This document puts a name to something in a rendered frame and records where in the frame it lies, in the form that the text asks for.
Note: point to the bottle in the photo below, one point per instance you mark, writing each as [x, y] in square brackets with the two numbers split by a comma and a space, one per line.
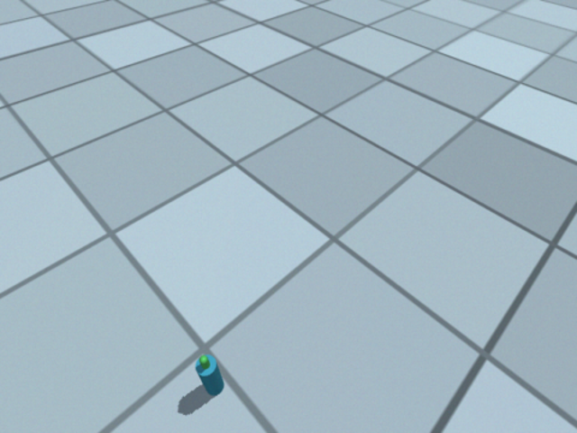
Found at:
[208, 371]

